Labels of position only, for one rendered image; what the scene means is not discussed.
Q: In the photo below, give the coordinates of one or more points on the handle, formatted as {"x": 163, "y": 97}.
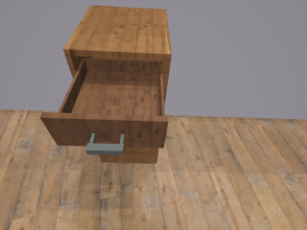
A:
{"x": 105, "y": 149}

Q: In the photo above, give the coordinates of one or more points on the drawer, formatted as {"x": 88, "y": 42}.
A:
{"x": 110, "y": 97}

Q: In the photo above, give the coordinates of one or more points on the cabinet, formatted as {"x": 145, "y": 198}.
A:
{"x": 125, "y": 33}

